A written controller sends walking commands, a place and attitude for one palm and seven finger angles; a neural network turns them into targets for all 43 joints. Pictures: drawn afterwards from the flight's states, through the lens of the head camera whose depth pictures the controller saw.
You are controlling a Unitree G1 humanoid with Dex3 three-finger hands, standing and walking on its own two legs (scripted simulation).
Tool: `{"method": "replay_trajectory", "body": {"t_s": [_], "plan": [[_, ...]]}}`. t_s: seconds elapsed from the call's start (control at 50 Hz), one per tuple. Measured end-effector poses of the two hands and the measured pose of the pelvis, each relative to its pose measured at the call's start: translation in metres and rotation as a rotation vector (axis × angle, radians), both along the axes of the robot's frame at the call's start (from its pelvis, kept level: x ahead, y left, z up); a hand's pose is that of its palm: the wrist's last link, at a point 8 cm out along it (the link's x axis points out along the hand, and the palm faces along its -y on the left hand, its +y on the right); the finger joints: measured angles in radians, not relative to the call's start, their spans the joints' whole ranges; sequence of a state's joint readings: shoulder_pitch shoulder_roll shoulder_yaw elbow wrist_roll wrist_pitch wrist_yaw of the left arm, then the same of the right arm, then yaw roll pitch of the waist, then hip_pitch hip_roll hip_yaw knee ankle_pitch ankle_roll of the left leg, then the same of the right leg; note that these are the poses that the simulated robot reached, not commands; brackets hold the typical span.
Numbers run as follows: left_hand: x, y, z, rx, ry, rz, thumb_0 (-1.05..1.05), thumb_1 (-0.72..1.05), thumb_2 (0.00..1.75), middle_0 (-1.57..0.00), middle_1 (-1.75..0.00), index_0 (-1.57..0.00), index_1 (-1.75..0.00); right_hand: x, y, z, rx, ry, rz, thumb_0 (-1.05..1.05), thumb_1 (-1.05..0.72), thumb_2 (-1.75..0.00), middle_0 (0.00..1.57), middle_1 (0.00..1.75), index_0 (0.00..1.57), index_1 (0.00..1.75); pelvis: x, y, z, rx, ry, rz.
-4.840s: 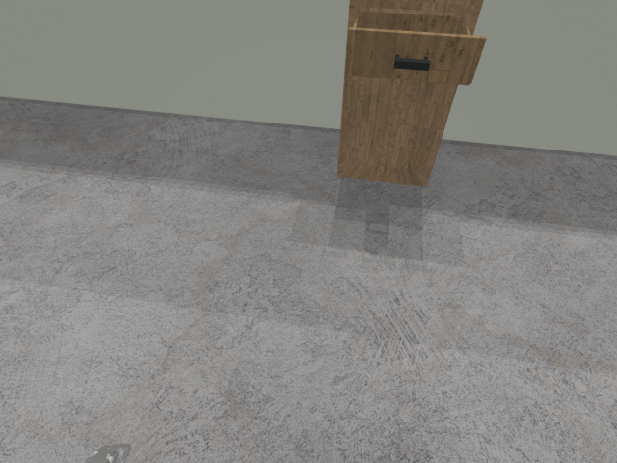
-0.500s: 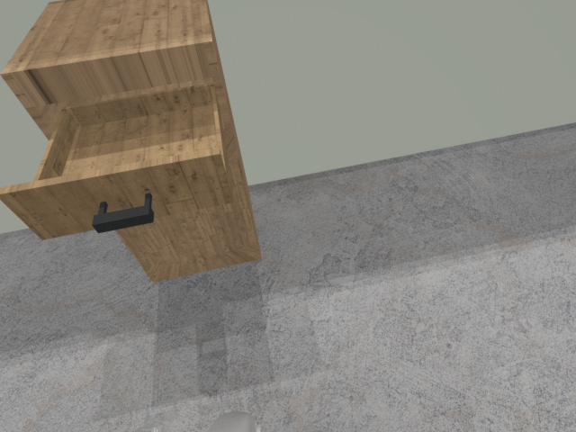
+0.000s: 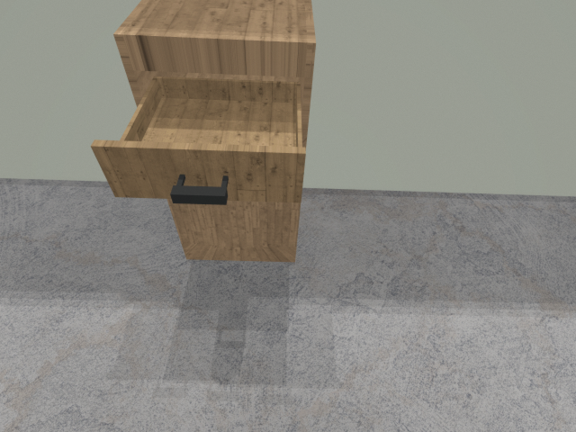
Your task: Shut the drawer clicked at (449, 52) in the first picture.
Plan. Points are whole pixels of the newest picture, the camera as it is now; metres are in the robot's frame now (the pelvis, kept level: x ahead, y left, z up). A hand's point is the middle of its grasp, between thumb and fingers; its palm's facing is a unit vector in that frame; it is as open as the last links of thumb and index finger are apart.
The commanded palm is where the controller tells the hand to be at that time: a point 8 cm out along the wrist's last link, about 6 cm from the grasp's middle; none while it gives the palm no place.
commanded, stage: take the last steps up to it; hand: left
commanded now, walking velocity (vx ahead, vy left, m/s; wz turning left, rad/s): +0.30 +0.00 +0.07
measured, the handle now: (201, 187) +0.54 +0.23 -0.02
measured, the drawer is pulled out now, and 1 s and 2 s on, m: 0.29 0.29 0.29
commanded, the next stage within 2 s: come to a stop and stand still in 0.74 s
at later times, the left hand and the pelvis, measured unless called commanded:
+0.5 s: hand out of the picture +0.01 +0.11 -0.16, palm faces +0.17 -0.97 -0.16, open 7.4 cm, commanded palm none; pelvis +0.11 -0.03 +0.01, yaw +4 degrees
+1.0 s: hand (186, 330) +0.31 +0.22 -0.17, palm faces +0.12 -0.97 -0.21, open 7.4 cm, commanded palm none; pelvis +0.25 +0.03 +0.00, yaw +3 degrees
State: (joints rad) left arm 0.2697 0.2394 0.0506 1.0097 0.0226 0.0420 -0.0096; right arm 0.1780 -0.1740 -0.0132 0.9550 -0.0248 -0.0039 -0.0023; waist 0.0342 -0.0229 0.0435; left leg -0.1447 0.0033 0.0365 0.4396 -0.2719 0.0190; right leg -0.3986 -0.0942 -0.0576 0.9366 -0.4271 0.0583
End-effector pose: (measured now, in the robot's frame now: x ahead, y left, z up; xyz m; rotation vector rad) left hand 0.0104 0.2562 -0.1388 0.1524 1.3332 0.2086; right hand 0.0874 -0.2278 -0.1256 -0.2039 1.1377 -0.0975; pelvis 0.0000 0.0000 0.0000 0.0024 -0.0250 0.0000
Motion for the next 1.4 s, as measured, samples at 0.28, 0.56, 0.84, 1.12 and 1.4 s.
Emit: {"method": "replay_trajectory", "body": {"t_s": [0.28,0.56,0.84,1.12,1.4], "plan": [[0.036,-0.070,0.015,0.005,-0.081,0.035,0.00,0.91,0.90,-0.20,-0.30,-0.21,-0.29,-0.050,-0.051,-0.030,0.056,0.271,-0.075,0.00,-0.91,-0.90,0.20,0.30,0.20,0.30,0.049,-0.040,0.001,0.033,-0.016,0.040],[-0.006,-0.097,0.008,-0.115,0.231,0.182,0.00,0.91,0.90,-0.21,-0.30,-0.21,-0.29,0.093,-0.016,-0.021,0.047,0.184,0.012,0.00,-0.93,-0.90,0.19,0.30,0.20,0.30,0.128,-0.017,0.002,-0.003,0.013,0.079],[0.157,-0.002,-0.018,-0.076,0.107,0.092,0.01,0.91,0.90,-0.20,-0.30,-0.20,-0.29,0.213,0.040,-0.005,-0.014,-0.017,-0.019,-0.02,-0.95,-0.90,0.20,0.30,0.20,0.30,0.214,0.035,-0.005,0.007,-0.003,0.037],[0.316,-0.013,0.000,0.026,-0.142,-0.033,0.00,0.91,0.90,-0.20,-0.30,-0.20,-0.29,0.181,0.025,-0.040,0.074,0.226,-0.100,0.00,-0.92,-0.90,0.20,0.30,0.20,0.30,0.260,0.006,-0.013,0.040,-0.020,0.029],[0.257,-0.012,0.008,0.046,-0.080,0.032,0.00,0.91,0.90,-0.21,-0.30,-0.21,-0.30,0.165,-0.004,-0.033,0.026,0.260,-0.058,0.00,-0.91,-0.90,0.20,0.30,0.20,0.30,0.222,0.004,-0.005,0.033,0.019,0.055]]}}
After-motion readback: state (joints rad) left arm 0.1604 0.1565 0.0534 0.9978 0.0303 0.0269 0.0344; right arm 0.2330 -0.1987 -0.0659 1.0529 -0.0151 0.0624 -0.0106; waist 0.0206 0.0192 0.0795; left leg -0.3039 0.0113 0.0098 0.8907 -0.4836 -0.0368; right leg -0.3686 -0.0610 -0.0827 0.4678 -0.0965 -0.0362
